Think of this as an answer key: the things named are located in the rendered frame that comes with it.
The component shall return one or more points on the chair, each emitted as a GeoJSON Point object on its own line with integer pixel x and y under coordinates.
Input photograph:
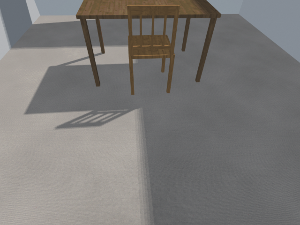
{"type": "Point", "coordinates": [152, 46]}

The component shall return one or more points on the table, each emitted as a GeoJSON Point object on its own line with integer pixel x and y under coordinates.
{"type": "Point", "coordinates": [117, 9]}

